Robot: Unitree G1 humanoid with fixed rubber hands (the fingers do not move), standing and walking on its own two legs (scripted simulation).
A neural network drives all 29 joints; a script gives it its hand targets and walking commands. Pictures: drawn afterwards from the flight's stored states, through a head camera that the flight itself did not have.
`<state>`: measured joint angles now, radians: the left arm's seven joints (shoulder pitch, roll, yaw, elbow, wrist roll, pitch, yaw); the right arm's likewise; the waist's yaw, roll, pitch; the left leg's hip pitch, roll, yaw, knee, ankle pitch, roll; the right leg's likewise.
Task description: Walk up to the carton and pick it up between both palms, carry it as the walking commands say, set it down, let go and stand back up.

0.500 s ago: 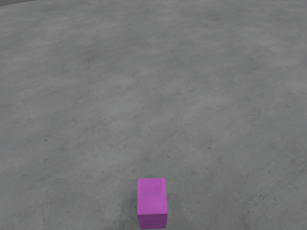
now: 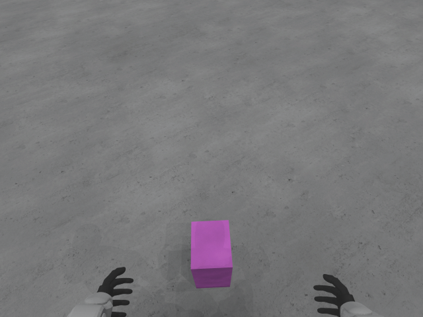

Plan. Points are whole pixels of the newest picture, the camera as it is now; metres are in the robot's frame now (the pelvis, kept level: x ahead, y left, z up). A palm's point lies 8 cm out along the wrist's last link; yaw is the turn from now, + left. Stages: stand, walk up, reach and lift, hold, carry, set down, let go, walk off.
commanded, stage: reach and lift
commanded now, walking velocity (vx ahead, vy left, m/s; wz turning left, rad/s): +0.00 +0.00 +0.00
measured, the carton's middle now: (211, 256) +0.45 +0.05 -0.61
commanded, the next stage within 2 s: none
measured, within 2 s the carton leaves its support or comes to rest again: neither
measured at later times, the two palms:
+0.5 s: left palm (123, 291) +0.22 +0.22 -0.14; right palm (317, 299) +0.21 -0.19 -0.14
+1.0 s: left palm (140, 239) +0.34 +0.22 -0.17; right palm (281, 235) +0.36 -0.14 -0.17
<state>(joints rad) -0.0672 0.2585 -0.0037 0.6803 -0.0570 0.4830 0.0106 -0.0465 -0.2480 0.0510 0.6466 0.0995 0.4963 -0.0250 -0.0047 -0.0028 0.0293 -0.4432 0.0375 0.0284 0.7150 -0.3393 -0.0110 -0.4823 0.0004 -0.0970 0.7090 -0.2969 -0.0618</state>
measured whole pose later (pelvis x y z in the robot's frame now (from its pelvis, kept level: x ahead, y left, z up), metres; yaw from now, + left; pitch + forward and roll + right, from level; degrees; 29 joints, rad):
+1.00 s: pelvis -0.05 +0.02 -0.09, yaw +0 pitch +29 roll +0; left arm -0.72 0.14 0.21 0.80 -0.02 0.22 0.08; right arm -0.77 -0.13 -0.18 0.85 0.01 0.23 -0.10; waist 0.01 0.00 -0.03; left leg -1.26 0.01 0.04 1.14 -0.38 0.02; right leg -1.29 -0.05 -0.07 1.11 -0.32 -0.04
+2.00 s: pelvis -0.07 +0.03 -0.23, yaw +0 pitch +50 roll +0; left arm -1.09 0.18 0.22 0.86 -0.07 0.04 0.15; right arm -1.11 -0.19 -0.19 0.87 0.05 0.06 -0.18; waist 0.04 0.00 -0.06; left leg -2.01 0.03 0.04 1.65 -0.51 0.02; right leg -2.04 -0.05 -0.06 1.60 -0.43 -0.04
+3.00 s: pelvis -0.09 +0.03 -0.37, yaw +1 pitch +38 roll +0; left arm -1.41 0.26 0.03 1.14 -0.24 -0.01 0.19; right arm -1.44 -0.30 -0.04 1.20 0.24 -0.02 -0.17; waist 0.02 0.00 0.33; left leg -2.23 0.02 0.05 2.14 -0.57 0.04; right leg -2.27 -0.06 -0.03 2.10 -0.49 -0.03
